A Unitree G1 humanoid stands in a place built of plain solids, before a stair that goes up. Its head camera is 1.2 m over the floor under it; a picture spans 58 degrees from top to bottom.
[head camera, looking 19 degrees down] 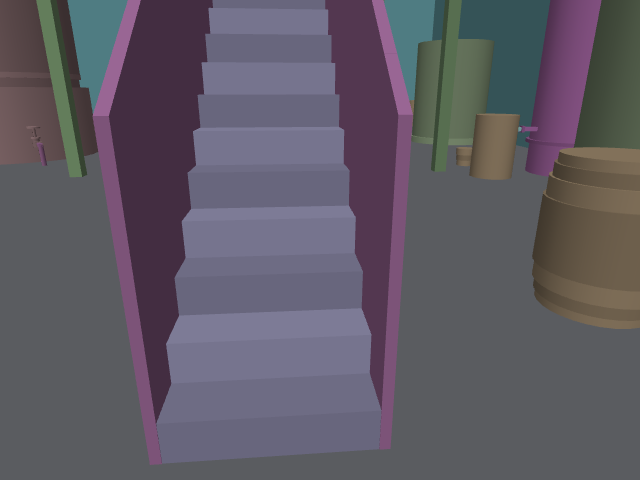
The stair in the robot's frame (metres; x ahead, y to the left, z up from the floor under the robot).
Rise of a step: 0.17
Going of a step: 0.21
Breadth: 0.83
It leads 5 degrees to the left of straight ahead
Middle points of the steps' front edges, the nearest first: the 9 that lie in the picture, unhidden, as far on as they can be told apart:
1.18 0.16 0.17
1.38 0.18 0.34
1.59 0.20 0.51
1.80 0.22 0.68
2.01 0.23 0.85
2.22 0.25 1.01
2.43 0.27 1.18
2.63 0.29 1.35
2.84 0.30 1.52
